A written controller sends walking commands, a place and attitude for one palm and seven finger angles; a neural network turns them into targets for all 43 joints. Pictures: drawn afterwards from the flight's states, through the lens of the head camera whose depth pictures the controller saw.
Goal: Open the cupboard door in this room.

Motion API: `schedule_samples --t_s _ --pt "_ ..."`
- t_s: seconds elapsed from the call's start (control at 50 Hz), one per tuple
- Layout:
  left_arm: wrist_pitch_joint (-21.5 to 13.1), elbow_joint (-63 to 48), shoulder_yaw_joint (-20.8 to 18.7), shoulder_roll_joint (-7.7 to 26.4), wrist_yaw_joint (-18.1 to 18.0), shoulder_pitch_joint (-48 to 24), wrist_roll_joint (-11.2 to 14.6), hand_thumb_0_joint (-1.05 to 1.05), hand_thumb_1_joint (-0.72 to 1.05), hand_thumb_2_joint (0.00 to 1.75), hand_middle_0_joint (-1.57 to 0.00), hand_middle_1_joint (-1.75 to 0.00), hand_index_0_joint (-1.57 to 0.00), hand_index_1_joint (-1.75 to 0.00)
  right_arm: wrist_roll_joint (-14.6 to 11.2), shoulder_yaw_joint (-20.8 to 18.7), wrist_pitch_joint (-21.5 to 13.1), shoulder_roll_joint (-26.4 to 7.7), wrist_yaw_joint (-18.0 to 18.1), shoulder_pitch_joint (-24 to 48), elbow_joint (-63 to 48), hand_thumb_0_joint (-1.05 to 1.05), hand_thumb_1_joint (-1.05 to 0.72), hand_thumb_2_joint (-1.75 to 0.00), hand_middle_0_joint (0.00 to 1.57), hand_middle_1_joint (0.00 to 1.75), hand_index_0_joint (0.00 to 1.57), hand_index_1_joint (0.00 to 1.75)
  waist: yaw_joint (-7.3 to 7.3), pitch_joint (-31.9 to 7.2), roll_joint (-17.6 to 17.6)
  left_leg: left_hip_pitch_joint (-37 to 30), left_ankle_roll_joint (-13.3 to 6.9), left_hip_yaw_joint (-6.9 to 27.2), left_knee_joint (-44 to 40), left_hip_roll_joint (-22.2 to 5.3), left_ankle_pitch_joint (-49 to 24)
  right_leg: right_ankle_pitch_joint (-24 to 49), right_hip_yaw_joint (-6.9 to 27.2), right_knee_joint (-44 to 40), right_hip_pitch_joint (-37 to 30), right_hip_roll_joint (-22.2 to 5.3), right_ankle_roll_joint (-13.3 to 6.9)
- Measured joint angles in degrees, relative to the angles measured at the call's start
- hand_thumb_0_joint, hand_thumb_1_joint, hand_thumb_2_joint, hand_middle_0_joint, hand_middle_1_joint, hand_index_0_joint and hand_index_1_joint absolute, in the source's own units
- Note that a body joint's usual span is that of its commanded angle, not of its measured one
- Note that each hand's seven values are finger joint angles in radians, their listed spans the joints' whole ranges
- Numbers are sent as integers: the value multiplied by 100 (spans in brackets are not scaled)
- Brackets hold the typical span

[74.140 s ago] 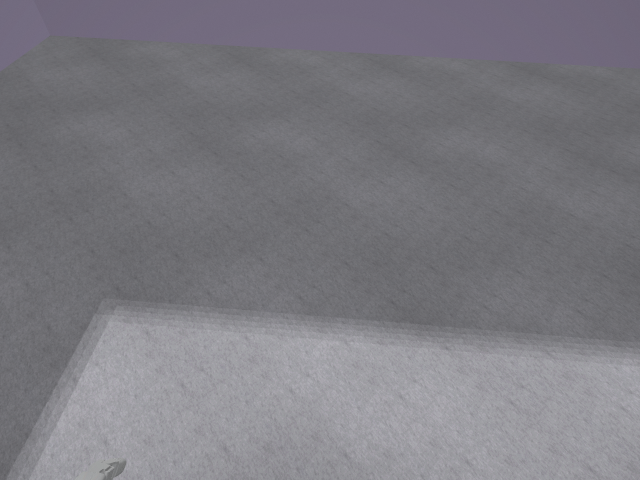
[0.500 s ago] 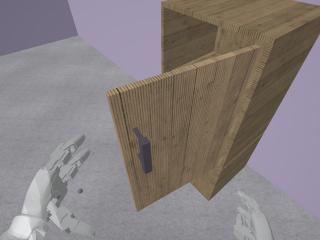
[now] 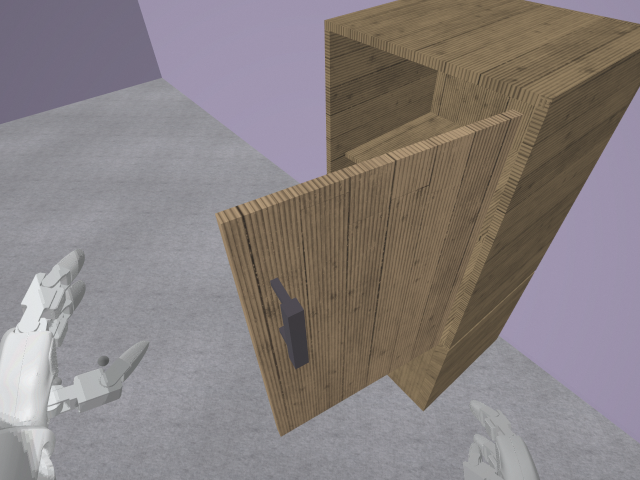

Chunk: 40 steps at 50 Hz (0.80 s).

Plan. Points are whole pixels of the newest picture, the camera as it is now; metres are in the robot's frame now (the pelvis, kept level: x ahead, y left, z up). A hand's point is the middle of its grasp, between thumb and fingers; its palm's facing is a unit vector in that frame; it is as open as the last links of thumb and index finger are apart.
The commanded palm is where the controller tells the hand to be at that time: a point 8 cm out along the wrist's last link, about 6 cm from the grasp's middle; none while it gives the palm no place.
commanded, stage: draw the hand back to the body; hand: left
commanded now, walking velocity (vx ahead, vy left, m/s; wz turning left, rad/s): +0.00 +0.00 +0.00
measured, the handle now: (288, 323) +0.29 +0.09 +0.06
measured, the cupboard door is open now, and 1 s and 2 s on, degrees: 80 80 80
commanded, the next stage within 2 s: step back with the hand held close in 0.56 s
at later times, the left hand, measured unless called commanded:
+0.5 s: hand (93, 353) +0.18 +0.25 +0.15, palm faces +0.44 -0.81 -0.39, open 7.5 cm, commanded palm +0.13 +0.28 +0.17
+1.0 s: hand (86, 366) +0.17 +0.25 +0.14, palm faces +0.33 -0.80 -0.50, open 7.4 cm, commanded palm +0.11 +0.29 +0.17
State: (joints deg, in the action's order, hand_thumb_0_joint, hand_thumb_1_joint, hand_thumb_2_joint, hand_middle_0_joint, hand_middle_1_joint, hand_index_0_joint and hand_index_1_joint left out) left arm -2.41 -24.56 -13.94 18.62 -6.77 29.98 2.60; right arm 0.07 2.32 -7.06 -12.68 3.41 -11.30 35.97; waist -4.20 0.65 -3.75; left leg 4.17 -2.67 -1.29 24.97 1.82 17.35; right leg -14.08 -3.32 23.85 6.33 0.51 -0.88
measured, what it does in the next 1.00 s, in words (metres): stands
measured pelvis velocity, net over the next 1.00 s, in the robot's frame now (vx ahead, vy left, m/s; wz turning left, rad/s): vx -0.04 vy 0.00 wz -0.03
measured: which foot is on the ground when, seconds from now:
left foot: down 0.00-1.00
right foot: down 0.00-1.00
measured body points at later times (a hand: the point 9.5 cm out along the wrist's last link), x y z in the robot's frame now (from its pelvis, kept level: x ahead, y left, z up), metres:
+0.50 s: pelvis -0.01 -0.01 +0.00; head -0.02 -0.03 +0.45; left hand +0.15 +0.29 +0.17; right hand +0.18 -0.24 -0.08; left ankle -0.04 +0.08 -0.74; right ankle -0.01 -0.11 -0.74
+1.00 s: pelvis -0.04 +0.00 +0.00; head -0.02 -0.01 +0.45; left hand +0.15 +0.29 +0.17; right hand +0.14 -0.26 -0.08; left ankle -0.04 +0.08 -0.74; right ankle -0.01 -0.11 -0.74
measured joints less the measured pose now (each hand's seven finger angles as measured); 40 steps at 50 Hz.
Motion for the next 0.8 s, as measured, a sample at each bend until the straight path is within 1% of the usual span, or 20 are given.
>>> schedule_samples --t_s 0.24,0.34,0.46,0.58,0.72,0.8 --pt "-77 145 -514 154 7 -277 93 1 70 82 -20 -30 -20 -30 -27 -99 155 -44 -27 84 55 1 -90 -90 20 30 21 30 -25 18 -19 -158 55 -32 -150 -73 -54 76 34 -163 -146 81 -57" --pt "-102 208 -495 73 17 -300 106 1 81 87 -21 -30 -20 -30 -34 -128 185 -67 -46 81 68 1 -90 -90 20 30 21 30 -11 43 -9 -166 73 -29 -179 -90 -87 105 30 -186 -151 97 -78" --pt "-109 214 -400 53 34 -245 99 1 87 89 -21 -30 -20 -30 -35 -140 153 -58 -20 50 104 1 -90 -90 20 30 21 30 -7 65 18 -170 101 -29 -163 -127 -96 136 29 -209 -169 134 -110" --pt "-151 205 -440 87 22 -251 96 1 89 90 -21 -30 -21 -30 -36 -141 92 -41 -15 36 144 1 -90 -90 20 30 21 30 -1 73 1 -184 118 -28 -167 -143 -118 162 26 -222 -186 150 -130" --pt "-207 298 -490 93 49 -344 106 1 89 90 -21 -30 -21 -30 -62 -133 113 -25 -21 55 140 1 -90 -90 20 30 21 30 7 81 -31 -126 125 -17 -144 -161 -150 214 14 -252 -157 167 -141" --pt "-528 368 -792 205 59 -336 71 1 89 90 -21 -30 -21 -30 -54 -121 258 -14 -46 128 16 1 -90 -90 20 30 21 30 151 5 8 235 122 -4 16 -210 -144 323 -5 -301 110 213 -144"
